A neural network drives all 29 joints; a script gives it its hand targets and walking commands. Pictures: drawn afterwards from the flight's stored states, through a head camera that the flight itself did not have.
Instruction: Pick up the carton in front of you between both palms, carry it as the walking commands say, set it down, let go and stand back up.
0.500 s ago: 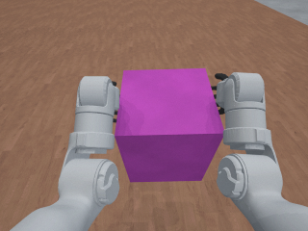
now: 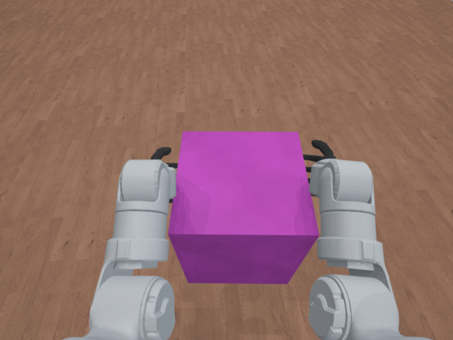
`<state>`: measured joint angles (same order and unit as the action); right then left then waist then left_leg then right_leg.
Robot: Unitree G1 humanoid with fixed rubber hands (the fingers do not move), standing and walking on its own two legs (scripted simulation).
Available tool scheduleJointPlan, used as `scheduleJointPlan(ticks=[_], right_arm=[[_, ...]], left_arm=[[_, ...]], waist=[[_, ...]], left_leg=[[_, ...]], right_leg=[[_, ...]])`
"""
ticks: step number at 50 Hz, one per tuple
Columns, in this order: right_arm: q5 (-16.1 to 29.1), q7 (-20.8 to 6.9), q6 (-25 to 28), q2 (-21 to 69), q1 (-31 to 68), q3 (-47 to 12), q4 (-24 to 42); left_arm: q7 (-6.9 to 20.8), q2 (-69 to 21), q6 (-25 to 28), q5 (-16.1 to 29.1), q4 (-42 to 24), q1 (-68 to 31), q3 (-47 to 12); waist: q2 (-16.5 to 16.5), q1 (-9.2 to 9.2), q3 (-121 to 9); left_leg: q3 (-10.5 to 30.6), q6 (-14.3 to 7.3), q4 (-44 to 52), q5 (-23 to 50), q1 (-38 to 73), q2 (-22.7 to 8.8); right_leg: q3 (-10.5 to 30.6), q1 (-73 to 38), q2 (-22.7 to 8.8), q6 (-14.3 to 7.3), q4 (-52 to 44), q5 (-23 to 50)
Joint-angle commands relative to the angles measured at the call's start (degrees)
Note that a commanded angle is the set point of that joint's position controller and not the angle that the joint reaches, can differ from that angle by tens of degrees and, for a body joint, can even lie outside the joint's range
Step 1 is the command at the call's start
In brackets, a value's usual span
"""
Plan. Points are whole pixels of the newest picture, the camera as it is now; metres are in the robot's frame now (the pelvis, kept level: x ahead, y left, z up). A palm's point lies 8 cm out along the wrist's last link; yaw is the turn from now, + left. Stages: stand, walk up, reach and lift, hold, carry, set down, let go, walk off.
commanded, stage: carry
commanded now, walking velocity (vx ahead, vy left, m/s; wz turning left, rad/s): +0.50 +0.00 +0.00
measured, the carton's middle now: (238, 213) +0.37 -0.01 +0.01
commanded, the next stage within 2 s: none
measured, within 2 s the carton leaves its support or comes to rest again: neither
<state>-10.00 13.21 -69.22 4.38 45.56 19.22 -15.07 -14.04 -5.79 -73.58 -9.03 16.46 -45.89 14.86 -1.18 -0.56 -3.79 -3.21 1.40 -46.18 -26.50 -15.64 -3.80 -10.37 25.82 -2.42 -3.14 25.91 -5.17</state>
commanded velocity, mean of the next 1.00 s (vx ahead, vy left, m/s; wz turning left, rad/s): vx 0.50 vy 0.00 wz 0.00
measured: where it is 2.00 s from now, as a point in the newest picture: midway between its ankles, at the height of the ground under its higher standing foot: (228, 159)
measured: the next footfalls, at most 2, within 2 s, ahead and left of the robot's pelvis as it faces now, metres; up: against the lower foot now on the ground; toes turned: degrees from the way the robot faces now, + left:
left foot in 0.34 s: +0.38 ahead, +0.12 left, +0.00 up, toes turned +10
right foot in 0.80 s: +0.68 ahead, -0.11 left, +0.00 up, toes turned -13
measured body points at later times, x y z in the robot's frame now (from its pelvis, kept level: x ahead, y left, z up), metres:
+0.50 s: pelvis +0.30 +0.04 +0.01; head +0.28 +0.05 +0.46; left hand +0.59 +0.18 +0.07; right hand +0.60 -0.11 +0.09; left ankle +0.34 +0.12 -0.73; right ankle +0.23 -0.08 -0.66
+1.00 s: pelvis +0.61 -0.02 +0.01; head +0.61 -0.04 +0.46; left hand +0.90 +0.13 +0.07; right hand +0.91 -0.16 +0.07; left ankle +0.57 +0.12 -0.66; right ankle +0.64 -0.10 -0.73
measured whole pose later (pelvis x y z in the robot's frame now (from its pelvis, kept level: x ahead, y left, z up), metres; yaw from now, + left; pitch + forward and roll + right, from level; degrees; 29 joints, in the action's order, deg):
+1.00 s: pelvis +0.61 -0.02 +0.01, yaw +1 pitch +4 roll +1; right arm -7.4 15.7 -68.0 10.0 19.6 9.2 4.3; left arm -13.7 -9.4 -71.6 -7.1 -4.4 -17.5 7.6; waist -1.2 -0.8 -4.5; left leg -4.2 0.2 -60.3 -17.3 -30.3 -5.9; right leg -14.0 17.2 -3.1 -3.5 22.0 -9.1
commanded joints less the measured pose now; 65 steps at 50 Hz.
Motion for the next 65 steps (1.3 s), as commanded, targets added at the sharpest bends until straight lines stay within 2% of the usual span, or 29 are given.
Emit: scheduleJointPlan(ticks=[1,2,3,5,9,14,16,17,18,19,20,22,23,25,28,37,40,41,42,43,44,46,48,51,59,61,63,64,65], right_arm=[[27.9,-22.28,-3.4,70.66,31.28,-30.93,0.34],[28.64,-22.32,-3.0,71.58,30.29,-32.51,3.15],[28.98,-22.19,-2.65,72.06,28.45,-33.84,5.42],[29.19,-21.41,-1.93,72.32,23.95,-37.24,10.92],[27.45,-19.92,-1.31,70.03,13.49,-44.23,21.5],[26.4,-22.03,-2.82,67.0,0.7,-48.71,21.3],[26.45,-23.49,-3.1,66.36,-2.43,-47.48,18.1],[26.51,-24.01,-3.18,65.81,-3.3,-46.92,16.37],[26.13,-24.35,-3.07,64.4,-3.76,-46.11,14.29],[25.47,-24.41,-2.48,64.84,-3.65,-45.65,11.25],[25.56,-24.48,-2.18,65.57,-3.76,-44.72,11.25],[26.1,-24.69,-1.57,67.41,-1.7,-44.22,12.28],[26.64,-24.78,-1.19,68.68,0.14,-44.5,13.43],[27.64,-24.84,-0.45,69.63,2.13,-44.95,15.18],[28.31,-24.95,-0.09,69.04,1.62,-45.61,16.76],[27.2,-23.99,-1.68,64.52,-2.27,-46.97,15.67],[26.99,-23.93,-2.0,63.97,-2.52,-47.27,14.39],[27.14,-23.98,-2.2,63.45,-1.24,-47.41,14.5],[27.35,-24.1,-2.68,64.94,1.53,-47.58,15.83],[27.61,-24.28,-2.56,65.04,2.65,-47.8,15.5],[28.2,-24.39,-2.05,66.86,3.1,-47.92,15.52],[28.83,-24.3,-0.97,68.42,3.67,-48.1,17.5],[28.57,-23.73,-0.07,68.83,3.22,-48.78,19.44],[27.89,-22.77,0.61,69.75,0.9,-49.03,21.12],[27.6,-22.39,-1.34,65.49,-2.63,-49.96,22.38],[27.83,-23.06,-1.99,64.55,-2.57,-49.58,20.8],[27.72,-23.66,-2.38,63.79,-3.06,-48.55,18.51],[27.69,-23.93,-2.5,63.48,-3.48,-47.96,17.19],[26.99,-24.09,-2.33,62.27,-3.23,-47.23,15.67]], left_arm=[[21.03,-62.43,2.54,24.41,-9.73,-33.71,-23.99],[20.96,-62.54,2.83,24.16,-13.98,-33.7,-25.15],[20.78,-62.75,3.08,24.15,-18.15,-33.74,-26.65],[20.52,-62.96,3.52,24.47,-24.57,-31.67,-30.45],[20.93,-62.09,3.85,24.28,-32.04,-19.88,-37.92],[23.17,-62.47,3.09,24.63,-28.64,-4.82,-43.11],[23.7,-61.58,2.8,25.14,-28.03,-4.23,-44.08],[23.9,-60.74,2.73,25.5,-27.5,-4.77,-44.38],[24.13,-60.17,2.36,26.16,-27.71,-6.42,-44.54],[24.26,-60.36,1.82,26.72,-28.45,-9.56,-45.63],[24.44,-60.75,1.85,27.45,-27.83,-10.93,-45.96],[24.74,-62.32,2.53,28.65,-28.06,-13.31,-46.13],[24.78,-63.06,2.94,29.03,-28.05,-13.43,-46.1],[24.46,-64.48,3.63,29.27,-27.81,-12.93,-45.92],[23.55,-64.89,4.43,28.2,-27.93,-10.83,-45.27],[22.95,-60.24,3.08,26.89,-28.21,-7.23,-45.22],[23.64,-59.29,2.75,27.09,-26.13,-6.42,-44.23],[23.85,-58.94,2.84,26.72,-25.12,-5.64,-43.74],[23.99,-58.88,3.44,26.2,-23.27,-6.26,-43.34],[24.05,-60.12,3.79,26.46,-23.03,-5.48,-42.99],[24.11,-60.93,4.11,26.87,-24.76,-6.71,-42.81],[24.23,-63.96,4.9,27.69,-27.41,-9.44,-43.06],[24.43,-65.48,5.61,28.67,-29.62,-10.97,-43.95],[24.67,-64.4,5.75,29.12,-30.84,-8.86,-43.91],[23.77,-60.41,3.91,26.97,-30.67,-3.48,-44.25],[23.63,-59.84,3.5,26.36,-29.5,-3.25,-44.46],[23.61,-59.27,3.2,26.35,-28.64,-4.12,-44.85],[23.6,-58.59,3.07,26.38,-28.29,-4.67,-44.94],[23.51,-59.12,2.45,26.93,-29.05,-6.74,-45.33]], waist=[[11.81,-1.43,-30.81],[7.81,-1.18,-28.73],[7.57,-1.04,-27.17],[10.4,-0.83,-27.02],[11.69,-0.65,-24.67],[11.22,-0.62,-18.9],[6.62,0.38,-19.05],[4.35,0.81,-20.82],[-6.49,1.73,-23.21],[-18.91,2.38,-23.42],[-16.14,2.11,-21.39],[-6.07,1.86,-20.23],[-3.36,1.61,-19.37],[-4.36,1.48,-19.14],[-6.02,1.53,-17.35],[-7.12,1.99,-11.6],[-3.93,0.53,-15.64],[2.78,-0.84,-19.94],[17.84,-1.28,-24.17],[17.36,-1.04,-21.59],[13.16,-0.69,-21.52],[4.46,-0.28,-20.81],[6.72,-0.08,-20.97],[8.9,-0.2,-19.55],[9.36,-0.48,-13.79],[9.68,-0.46,-12.28],[7.06,0.73,-14.25],[4.52,1.59,-17.31],[-7.98,2.4,-22.26]], left_leg=[[2.37,-1.08,-18.54,-2.97,-30.46,0.59],[2.65,-0.96,-14.98,0.15,-29.39,-0.8],[2.65,-0.64,-9.69,2.0,-26.85,-1.81],[0.14,0.38,-3.79,4.56,-22.07,-0.65],[-3.28,1.1,7.29,13.63,-19.24,-0.03],[-6.24,-0.08,20.14,23.77,-9.69,1.06],[-10.06,-0.94,23.82,22.98,3.33,2.77],[-8.59,-1.66,21.82,18.86,13.12,1.2],[9.82,-5.05,25.88,12.08,22.15,-11.02],[29.38,-12.72,30.35,12.0,32.42,-20.25],[30.54,-14.16,31.32,15.84,31.66,-21.39],[22.08,-12.32,30.89,20.64,25.95,-18.65],[17.83,-10.7,32.44,20.13,21.99,-17.67],[10.83,-9.0,35.49,15.22,17.04,-15.51],[5.47,-9.69,38.49,13.06,15.77,-13.7],[-3.52,-6.43,33.23,29.7,18.87,-10.23],[-9.38,-2.97,15.09,36.34,10.44,-6.65],[-9.58,-0.47,1.68,25.41,-0.21,-4.51],[-8.03,1.62,-15.11,9.49,-17.84,2.35],[-1.44,0.38,-22.73,-1.65,-26.34,3.05],[1.69,-1.47,-26.11,-1.0,-27.61,-0.33],[3.39,-2.39,-21.95,5.88,-24.96,-4.02],[1.53,-1.66,-15.67,10.54,-21.01,-4.16],[-1.03,-0.08,-6.26,14.04,-21.18,-3.96],[-6.77,-0.93,16.91,26.09,-16.86,-0.87],[-7.99,-1.64,19.61,25.6,-13.1,-0.55],[-12.24,-1.89,22.92,21.48,0.35,2.91],[-9.21,-2.29,21.41,18.15,12.68,0.63],[13.82,-8.57,24.93,11.46,26.58,-14.2]], right_leg=[[28.61,-51.21,-20.11,-8.68,-4.3,20.58],[25.02,-47.71,-19.23,-6.59,-5.9,19.69],[21.41,-44.01,-18.3,-5.12,-7.94,16.85],[15.64,-40.52,-15.92,-4.3,-9.84,14.78],[9.04,-38.23,-12.89,-4.34,-10.75,12.59],[4.86,-31.64,-11.43,-1.51,-9.09,13.76],[0.99,-24.7,-9.03,1.08,-0.36,10.95],[-0.74,-17.84,-7.6,2.46,6.66,8.57],[-1.85,-6.78,-3.58,5.42,20.74,-4.2],[1.22,10.5,2.46,6.29,32.88,-22.34],[6.49,16.72,0.62,4.79,40.24,-25.69],[9.25,17.44,-3.9,3.11,41.31,-21.07],[9.79,15.68,-5.48,3.17,38.1,-17.46],[8.24,11.25,-5.39,3.89,30.7,-13.34],[5.49,10.75,-4.69,5.29,20.57,-8.3],[-0.9,2.88,-1.7,3.52,0.87,3.8],[-4.85,-18.94,1.44,2.01,-1.61,-3.59],[9.27,-30.95,-8.03,-0.23,-4.2,-11.45],[33.94,-43.71,-21.63,-8.01,-9.89,-16.38],[39.05,-43.41,-22.77,-9.46,-12.46,-6.79],[32.65,-40.98,-21.55,-8.59,-10.88,-0.35],[23.67,-33.64,-19.04,-5.26,-11.19,0.27],[15.83,-29.17,-16.65,-3.06,-13.92,-2.99],[11.05,-28.14,-15.42,-4.31,-17.16,-5.55],[2.28,-32.74,-12.14,-2.68,-14.24,9.67],[1.43,-32.81,-12.17,-1.36,-11.5,10.92],[-3.05,-28.13,-9.27,1.17,0.19,14.86],[-3.71,-20.18,-7.85,2.78,9.41,12.04],[-2.38,-4.77,-3.4,5.95,26.54,0.39]])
